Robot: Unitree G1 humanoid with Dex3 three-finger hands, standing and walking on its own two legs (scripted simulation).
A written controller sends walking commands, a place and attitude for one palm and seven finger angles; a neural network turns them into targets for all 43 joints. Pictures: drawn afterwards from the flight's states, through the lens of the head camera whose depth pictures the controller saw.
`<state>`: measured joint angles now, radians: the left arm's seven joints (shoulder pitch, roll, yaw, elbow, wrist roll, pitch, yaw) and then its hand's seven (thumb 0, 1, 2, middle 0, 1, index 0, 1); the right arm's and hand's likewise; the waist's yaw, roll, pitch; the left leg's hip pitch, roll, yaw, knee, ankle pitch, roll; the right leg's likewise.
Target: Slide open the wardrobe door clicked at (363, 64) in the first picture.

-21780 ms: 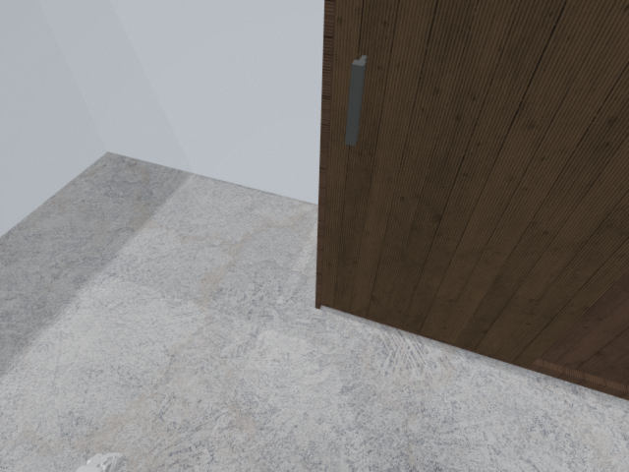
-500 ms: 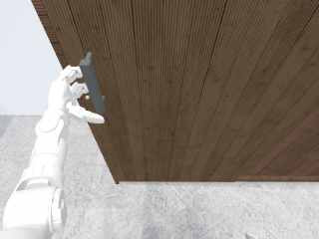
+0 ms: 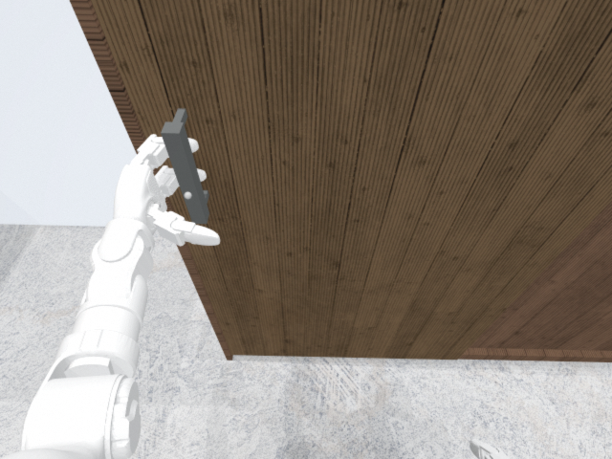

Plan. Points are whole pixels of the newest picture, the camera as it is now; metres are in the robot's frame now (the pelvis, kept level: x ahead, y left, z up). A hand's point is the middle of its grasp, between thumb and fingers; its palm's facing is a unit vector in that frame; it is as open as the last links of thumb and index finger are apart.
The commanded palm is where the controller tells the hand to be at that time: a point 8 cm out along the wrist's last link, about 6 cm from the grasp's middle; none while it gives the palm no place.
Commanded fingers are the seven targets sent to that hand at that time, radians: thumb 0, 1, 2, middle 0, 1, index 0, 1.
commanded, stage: slide the fingers in behind the handle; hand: left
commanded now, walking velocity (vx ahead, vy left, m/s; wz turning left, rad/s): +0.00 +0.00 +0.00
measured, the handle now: (191, 169) +0.48 +0.17 +0.11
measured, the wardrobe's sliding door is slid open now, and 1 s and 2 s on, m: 0.00 0.00 0.00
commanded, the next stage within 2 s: grip the handle and tug to test in 0.74 s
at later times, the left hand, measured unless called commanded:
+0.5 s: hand (199, 196) +0.42 +0.14 +0.12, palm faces +0.00 -1.00 -0.01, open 14.1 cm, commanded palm +0.39 +0.19 +0.12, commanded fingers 0.00 -0.50 0.30 -0.30 -1.20 -0.30 -1.20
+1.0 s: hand (197, 194) +0.43 +0.15 +0.12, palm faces -0.02 -1.00 +0.00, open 13.4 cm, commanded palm +0.40 +0.20 +0.12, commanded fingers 0.00 -0.08 0.48 -0.34 -1.26 -0.34 -1.26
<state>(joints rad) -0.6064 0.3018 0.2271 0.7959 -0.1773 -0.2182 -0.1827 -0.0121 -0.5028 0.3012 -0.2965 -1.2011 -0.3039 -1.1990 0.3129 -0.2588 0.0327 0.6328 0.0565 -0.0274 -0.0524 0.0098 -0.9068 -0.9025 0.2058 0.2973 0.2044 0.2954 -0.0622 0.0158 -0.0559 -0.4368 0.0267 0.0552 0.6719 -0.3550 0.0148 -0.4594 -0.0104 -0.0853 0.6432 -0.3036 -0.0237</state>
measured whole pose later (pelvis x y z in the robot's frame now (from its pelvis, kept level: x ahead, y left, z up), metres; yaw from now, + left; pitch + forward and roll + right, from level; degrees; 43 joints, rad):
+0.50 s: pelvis +0.00 +0.00 +0.00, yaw +0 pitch +6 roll +0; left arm -0.60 0.27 0.20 0.77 -0.17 -0.22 -0.13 -0.01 -0.50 0.30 -0.30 -1.20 -0.27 -1.20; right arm 0.32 -0.26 0.03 0.64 0.05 -0.02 -0.04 0.01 -0.91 -0.90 0.21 0.30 0.20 0.30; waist -0.06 0.02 -0.05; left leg -0.42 0.03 0.06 0.66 -0.35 0.01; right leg -0.45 -0.01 -0.08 0.64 -0.30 -0.03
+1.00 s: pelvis -0.01 +0.00 +0.00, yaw +0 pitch +7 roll +0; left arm -0.63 0.29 0.22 0.83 -0.17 -0.25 -0.15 -0.01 -0.42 0.34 -0.31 -1.22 -0.31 -1.21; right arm 0.33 -0.26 0.03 0.64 0.06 -0.03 -0.04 0.01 -0.91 -0.90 0.21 0.30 0.20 0.30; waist -0.07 0.02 -0.05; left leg -0.44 0.03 0.06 0.67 -0.35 0.01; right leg -0.46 -0.01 -0.08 0.64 -0.29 -0.03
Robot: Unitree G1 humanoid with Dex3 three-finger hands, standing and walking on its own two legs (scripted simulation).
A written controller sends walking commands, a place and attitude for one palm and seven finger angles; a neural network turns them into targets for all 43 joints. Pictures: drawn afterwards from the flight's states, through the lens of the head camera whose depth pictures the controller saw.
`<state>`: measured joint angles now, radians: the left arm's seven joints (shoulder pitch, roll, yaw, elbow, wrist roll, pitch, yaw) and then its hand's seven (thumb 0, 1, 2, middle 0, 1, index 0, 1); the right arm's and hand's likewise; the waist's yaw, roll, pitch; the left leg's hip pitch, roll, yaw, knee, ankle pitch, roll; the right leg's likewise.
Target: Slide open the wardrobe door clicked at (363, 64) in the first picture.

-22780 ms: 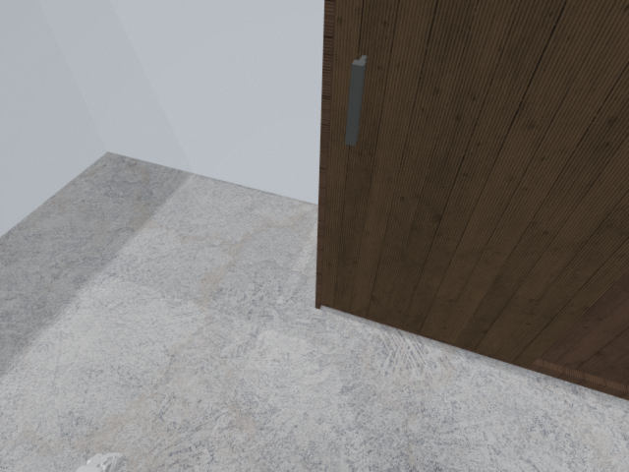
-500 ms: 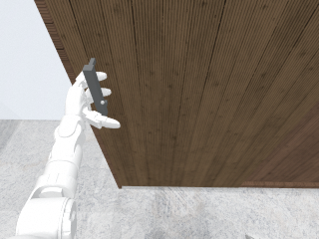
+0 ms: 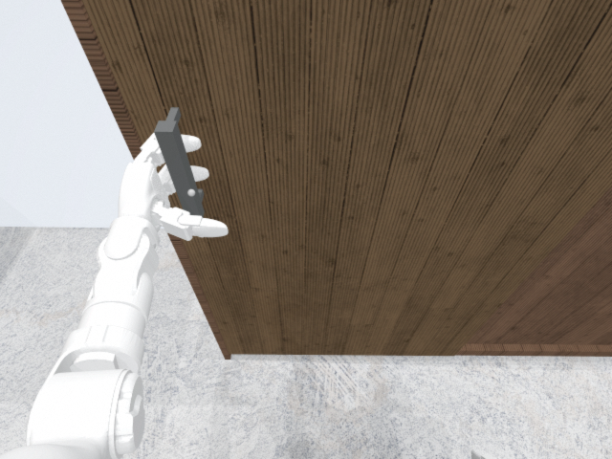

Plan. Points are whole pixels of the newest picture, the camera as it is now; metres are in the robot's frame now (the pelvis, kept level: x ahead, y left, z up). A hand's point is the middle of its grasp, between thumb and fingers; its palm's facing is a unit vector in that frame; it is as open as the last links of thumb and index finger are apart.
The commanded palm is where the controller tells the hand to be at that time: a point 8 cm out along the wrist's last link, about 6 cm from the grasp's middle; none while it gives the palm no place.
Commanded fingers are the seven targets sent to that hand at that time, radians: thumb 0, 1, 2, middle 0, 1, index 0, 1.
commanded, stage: grip the handle and tug to test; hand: left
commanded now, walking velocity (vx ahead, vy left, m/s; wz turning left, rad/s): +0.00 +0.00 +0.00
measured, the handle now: (185, 168) +0.48 +0.17 +0.11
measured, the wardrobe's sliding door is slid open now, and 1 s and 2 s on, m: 0.00 0.00 0.00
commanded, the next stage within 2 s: tug the door sideways, standing still in 1.26 s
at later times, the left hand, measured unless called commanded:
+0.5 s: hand (192, 192) +0.43 +0.15 +0.12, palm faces +0.00 -1.00 -0.01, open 6.1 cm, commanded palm +0.39 +0.20 +0.12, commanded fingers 0.00 0.90 0.90 -0.45 -1.40 -0.45 -1.40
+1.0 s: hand (193, 192) +0.43 +0.15 +0.12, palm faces -0.01 -1.00 +0.00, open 5.8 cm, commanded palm +0.38 +0.21 +0.12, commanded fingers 0.00 0.90 0.90 -0.45 -1.40 -0.45 -1.40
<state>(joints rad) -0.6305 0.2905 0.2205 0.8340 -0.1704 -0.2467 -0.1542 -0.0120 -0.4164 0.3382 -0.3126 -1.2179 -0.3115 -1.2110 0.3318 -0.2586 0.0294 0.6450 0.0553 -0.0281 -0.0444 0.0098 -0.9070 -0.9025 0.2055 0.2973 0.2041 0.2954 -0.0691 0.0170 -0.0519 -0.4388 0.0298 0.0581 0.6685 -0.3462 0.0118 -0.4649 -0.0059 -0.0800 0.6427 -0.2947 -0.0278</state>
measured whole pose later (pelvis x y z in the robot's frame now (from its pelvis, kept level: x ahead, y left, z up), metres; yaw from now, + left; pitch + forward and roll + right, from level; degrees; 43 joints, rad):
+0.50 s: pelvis +0.01 +0.00 +0.00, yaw +0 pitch +7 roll -1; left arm -0.58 0.27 0.21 0.75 -0.17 -0.21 -0.13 0.01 0.63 0.79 -0.41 -1.36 -0.39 -1.35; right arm 0.33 -0.25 0.02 0.64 0.05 -0.02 -0.04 0.01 -0.91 -0.90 0.21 0.30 0.20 0.30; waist -0.06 0.02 -0.06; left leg -0.42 0.03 0.06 0.66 -0.36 0.01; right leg -0.45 0.00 -0.07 0.63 -0.30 -0.02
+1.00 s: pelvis +0.02 +0.00 +0.00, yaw -1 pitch +6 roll +0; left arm -0.49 0.26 0.22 0.63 -0.18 -0.16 -0.13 0.01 0.73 0.79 -0.36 -1.38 -0.35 -1.36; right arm 0.31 -0.25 0.02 0.61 0.05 -0.01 -0.04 0.01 -0.91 -0.90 0.21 0.30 0.20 0.30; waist -0.07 0.02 -0.06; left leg -0.37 0.03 0.08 0.62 -0.36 0.01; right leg -0.41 0.00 -0.06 0.60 -0.30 -0.02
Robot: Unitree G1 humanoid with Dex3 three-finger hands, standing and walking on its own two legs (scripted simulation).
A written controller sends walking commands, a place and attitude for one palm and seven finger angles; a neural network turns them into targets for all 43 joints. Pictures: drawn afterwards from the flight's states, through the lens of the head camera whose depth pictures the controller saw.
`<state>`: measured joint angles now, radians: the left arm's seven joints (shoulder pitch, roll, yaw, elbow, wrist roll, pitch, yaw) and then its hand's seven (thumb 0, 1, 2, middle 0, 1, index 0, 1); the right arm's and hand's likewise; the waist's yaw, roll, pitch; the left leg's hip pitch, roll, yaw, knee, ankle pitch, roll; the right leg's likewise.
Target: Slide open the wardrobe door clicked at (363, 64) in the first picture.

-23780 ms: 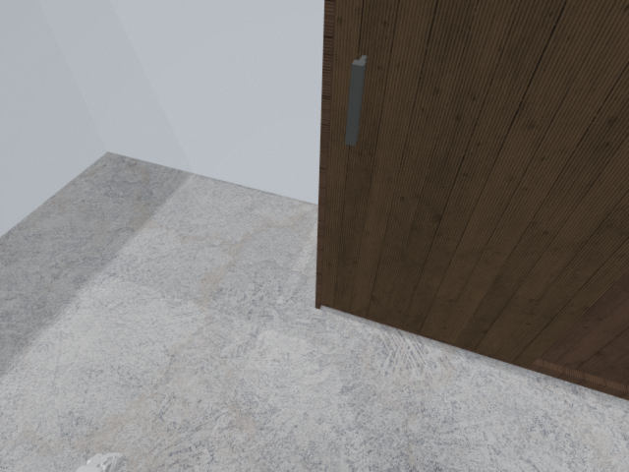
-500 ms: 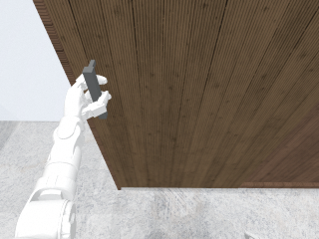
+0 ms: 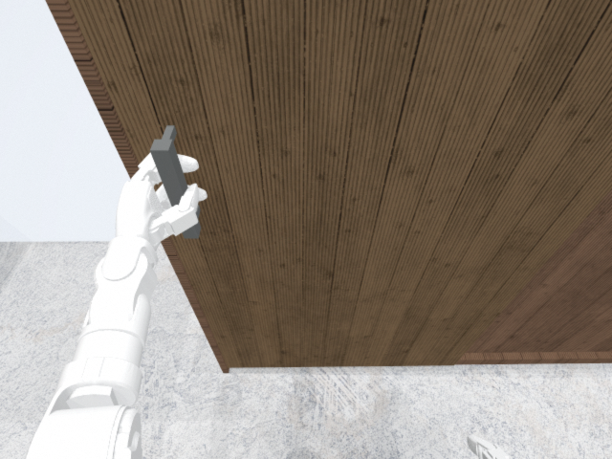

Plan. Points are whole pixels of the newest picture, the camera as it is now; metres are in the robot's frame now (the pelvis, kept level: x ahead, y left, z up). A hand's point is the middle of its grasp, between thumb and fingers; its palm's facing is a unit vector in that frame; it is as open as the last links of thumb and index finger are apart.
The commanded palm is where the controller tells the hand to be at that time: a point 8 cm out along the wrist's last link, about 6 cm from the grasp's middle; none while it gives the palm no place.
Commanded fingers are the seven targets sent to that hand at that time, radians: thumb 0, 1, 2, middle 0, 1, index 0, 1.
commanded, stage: grip the handle and tug to test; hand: left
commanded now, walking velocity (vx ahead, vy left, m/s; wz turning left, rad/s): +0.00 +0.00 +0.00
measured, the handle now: (181, 185) +0.46 +0.18 +0.11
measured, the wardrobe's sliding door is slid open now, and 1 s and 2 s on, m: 0.00 0.00 0.03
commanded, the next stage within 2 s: tug the door sideways, standing still in 0.26 s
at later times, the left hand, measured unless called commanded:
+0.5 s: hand (189, 211) +0.40 +0.16 +0.12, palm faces +0.01 -1.00 +0.01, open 6.0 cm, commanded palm +0.38 +0.19 +0.11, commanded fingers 0.00 0.90 0.90 -0.45 -1.40 -0.45 -1.40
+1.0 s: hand (197, 211) +0.41 +0.15 +0.11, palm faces +0.09 -1.00 -0.02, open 6.0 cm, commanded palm +0.38 +0.14 +0.11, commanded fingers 0.00 0.90 0.90 -0.45 -1.40 -0.45 -1.40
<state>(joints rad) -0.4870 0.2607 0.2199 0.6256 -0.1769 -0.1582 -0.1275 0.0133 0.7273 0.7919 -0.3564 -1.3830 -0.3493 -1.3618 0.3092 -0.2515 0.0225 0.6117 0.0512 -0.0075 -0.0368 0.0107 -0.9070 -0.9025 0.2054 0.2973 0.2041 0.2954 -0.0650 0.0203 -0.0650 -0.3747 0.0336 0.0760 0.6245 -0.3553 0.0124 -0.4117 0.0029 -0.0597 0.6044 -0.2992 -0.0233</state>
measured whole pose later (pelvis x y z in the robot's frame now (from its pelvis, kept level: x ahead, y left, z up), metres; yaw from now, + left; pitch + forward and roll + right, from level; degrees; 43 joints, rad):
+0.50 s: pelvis +0.03 +0.01 +0.00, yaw +0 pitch +6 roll -1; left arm -0.29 0.22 0.18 0.31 -0.19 -0.03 -0.10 0.02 0.73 0.80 -0.30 -1.36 -0.31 -1.34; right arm 0.29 -0.25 0.00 0.58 0.05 0.00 -0.04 0.01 -0.91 -0.90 0.20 0.30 0.20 0.30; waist -0.04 0.03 -0.07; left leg -0.31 0.03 0.05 0.58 -0.38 0.01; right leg -0.34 0.01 -0.05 0.55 -0.32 -0.01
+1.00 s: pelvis +0.00 +0.02 -0.01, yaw +4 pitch +6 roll -1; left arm -0.55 0.15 0.03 0.59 -0.15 -0.11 0.08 0.01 0.77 0.82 -0.27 -1.40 -0.24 -1.39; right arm 0.31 -0.23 0.02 0.67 0.03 -0.04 -0.01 0.01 -0.91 -0.90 0.21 0.30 0.20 0.30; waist -0.01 0.04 -0.07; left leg -0.42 -0.01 0.00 0.70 -0.39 0.03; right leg -0.42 -0.03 -0.11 0.65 -0.34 0.00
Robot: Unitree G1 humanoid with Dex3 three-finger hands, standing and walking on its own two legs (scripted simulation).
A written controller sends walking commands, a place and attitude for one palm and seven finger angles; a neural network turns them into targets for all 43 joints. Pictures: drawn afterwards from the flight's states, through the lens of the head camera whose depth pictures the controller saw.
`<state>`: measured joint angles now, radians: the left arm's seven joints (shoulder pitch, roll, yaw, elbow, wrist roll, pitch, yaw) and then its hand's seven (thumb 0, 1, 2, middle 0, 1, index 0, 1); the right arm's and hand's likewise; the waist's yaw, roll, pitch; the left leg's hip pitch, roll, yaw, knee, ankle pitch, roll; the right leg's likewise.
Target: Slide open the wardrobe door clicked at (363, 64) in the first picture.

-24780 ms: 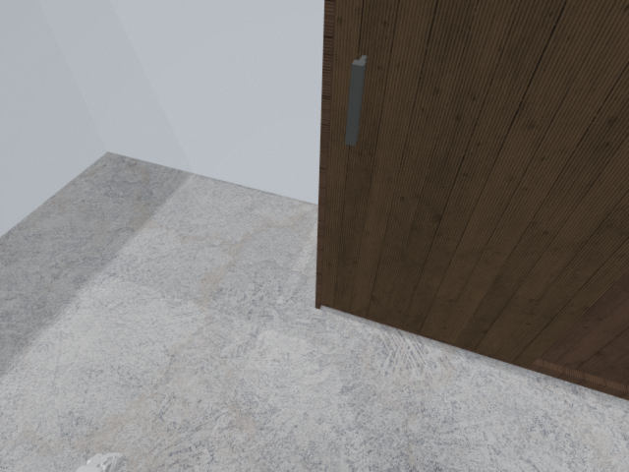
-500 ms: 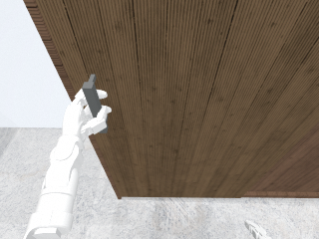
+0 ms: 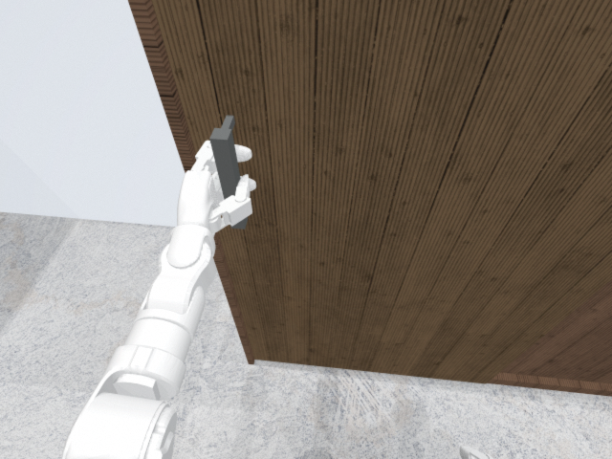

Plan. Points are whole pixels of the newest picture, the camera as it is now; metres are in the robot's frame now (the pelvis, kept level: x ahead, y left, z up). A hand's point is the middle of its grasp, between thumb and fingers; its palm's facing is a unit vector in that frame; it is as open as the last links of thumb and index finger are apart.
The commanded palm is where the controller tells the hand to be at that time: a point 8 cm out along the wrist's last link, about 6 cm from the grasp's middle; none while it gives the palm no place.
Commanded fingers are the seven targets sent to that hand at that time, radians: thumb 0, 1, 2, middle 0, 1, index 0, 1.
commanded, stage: tug the door sideways, standing still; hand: left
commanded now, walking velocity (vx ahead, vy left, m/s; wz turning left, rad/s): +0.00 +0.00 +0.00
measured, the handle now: (234, 175) +0.47 +0.13 +0.11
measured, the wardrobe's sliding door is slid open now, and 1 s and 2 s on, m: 0.00 0.03 0.25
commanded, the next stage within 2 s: step sideways, sliding the door along in 0.28 s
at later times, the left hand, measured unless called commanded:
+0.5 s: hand (259, 203) +0.41 +0.09 +0.12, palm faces -0.02 -0.99 -0.10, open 6.1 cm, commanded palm +0.40 +0.12 +0.12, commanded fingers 0.00 0.90 0.90 -0.45 -1.40 -0.45 -1.40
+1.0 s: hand (273, 200) +0.42 +0.07 +0.12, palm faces +0.20 -0.98 -0.06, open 6.1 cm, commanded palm +0.39 +0.05 +0.12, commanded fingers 0.00 0.90 0.90 -0.45 -1.40 -0.45 -1.40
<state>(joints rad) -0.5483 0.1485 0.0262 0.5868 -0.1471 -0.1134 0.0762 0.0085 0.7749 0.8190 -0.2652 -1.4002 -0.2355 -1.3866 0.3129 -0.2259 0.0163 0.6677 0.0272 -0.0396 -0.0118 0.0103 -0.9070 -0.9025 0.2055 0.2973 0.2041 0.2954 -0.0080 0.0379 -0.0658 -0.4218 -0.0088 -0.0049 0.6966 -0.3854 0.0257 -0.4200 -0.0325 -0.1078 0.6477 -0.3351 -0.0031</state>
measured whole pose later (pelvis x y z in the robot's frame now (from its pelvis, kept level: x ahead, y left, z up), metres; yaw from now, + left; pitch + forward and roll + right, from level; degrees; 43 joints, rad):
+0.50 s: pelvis -0.01 -0.01 +0.00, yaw -1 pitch +4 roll -1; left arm -0.61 0.18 -0.01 0.64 -0.10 -0.15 0.08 -0.01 0.70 0.81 -0.35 -1.38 -0.29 -1.39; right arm 0.25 -0.22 0.03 0.67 0.03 -0.03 -0.06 0.01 -0.91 -0.90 0.21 0.30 0.20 0.30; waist -0.02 0.03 0.00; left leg -0.39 0.00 0.00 0.68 -0.37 0.02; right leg -0.40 -0.03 -0.10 0.65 -0.32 -0.01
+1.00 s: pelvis +0.00 -0.10 +0.00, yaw +4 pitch -2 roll +1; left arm -0.64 0.20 0.01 0.47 -0.12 -0.11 0.14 0.01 0.76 0.86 -0.36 -1.39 -0.21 -1.40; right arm 0.13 -0.24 -0.03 0.64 0.03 0.00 -0.07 0.01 -0.91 -0.90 0.20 0.30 0.20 0.30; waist 0.06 -0.02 0.23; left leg -0.30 0.08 0.12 0.65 -0.30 -0.01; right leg -0.42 0.05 -0.04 1.02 -0.45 -0.04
